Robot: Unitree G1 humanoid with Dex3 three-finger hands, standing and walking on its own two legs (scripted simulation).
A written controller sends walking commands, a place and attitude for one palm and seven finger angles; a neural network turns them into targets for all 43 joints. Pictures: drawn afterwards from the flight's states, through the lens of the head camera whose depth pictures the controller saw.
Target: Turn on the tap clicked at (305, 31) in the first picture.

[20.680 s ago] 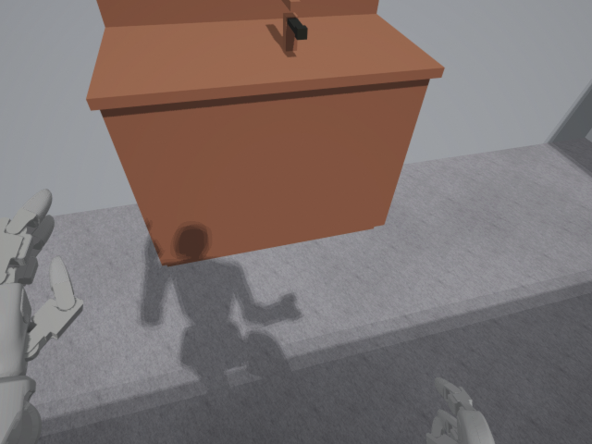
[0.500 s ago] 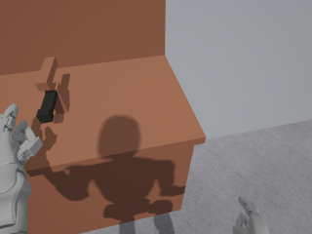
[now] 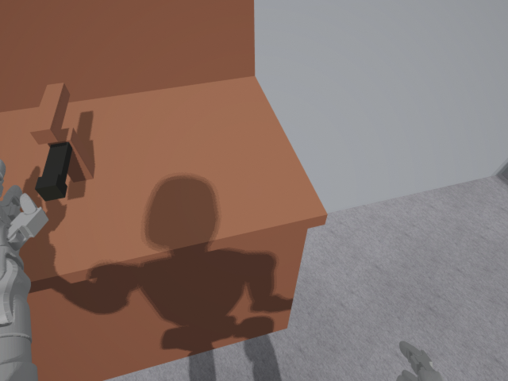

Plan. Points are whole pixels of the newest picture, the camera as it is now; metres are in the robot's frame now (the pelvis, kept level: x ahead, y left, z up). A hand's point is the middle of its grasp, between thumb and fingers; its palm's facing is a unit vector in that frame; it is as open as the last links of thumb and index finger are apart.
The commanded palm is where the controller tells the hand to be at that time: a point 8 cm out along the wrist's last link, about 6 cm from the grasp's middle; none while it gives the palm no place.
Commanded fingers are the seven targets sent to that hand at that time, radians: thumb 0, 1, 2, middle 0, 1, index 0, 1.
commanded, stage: reach beside the lever's end, fingers flat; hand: left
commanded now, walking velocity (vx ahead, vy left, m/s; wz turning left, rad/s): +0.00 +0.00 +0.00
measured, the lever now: (51, 187) +0.34 +0.33 +0.14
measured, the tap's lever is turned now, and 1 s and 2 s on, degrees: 0 2 12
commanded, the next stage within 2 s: push the lever round in 0.32 s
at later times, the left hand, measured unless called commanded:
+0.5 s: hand (43, 215) +0.31 +0.34 +0.11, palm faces +0.55 -0.83 -0.10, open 7.8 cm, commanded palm +0.27 +0.37 +0.12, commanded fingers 0.00 0.90 0.90 -0.15 -0.15 -0.15 -0.15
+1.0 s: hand (66, 214) +0.31 +0.31 +0.11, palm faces +0.55 -0.83 -0.09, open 7.8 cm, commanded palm +0.27 +0.34 +0.12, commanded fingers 0.00 0.90 0.90 -0.15 -0.15 -0.15 -0.15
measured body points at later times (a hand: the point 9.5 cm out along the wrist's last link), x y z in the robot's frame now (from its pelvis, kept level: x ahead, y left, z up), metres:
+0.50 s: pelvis +0.01 +0.01 +0.00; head +0.02 +0.00 +0.45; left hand +0.27 +0.39 +0.12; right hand +0.16 -0.23 -0.10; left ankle +0.00 +0.13 -0.73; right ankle +0.00 -0.10 -0.73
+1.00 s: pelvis +0.00 +0.00 +0.00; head +0.01 -0.01 +0.45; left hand +0.28 +0.35 +0.12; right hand +0.17 -0.24 -0.10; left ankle +0.00 +0.13 -0.73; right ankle +0.00 -0.10 -0.73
